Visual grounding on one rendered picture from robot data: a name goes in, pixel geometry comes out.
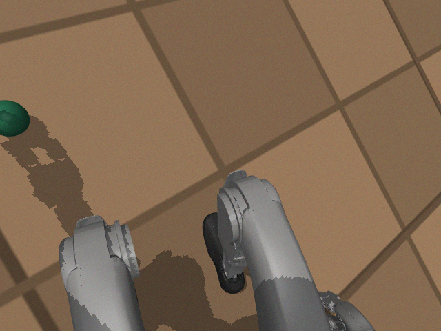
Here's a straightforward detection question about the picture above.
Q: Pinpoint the right robot foot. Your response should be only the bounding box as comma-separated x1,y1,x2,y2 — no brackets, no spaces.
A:
203,212,245,294

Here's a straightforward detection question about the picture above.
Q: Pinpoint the right robot hand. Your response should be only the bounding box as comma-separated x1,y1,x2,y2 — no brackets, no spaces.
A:
318,291,375,331

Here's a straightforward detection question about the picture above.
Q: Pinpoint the ball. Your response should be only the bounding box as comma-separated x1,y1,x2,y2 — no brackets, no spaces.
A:
0,100,30,137

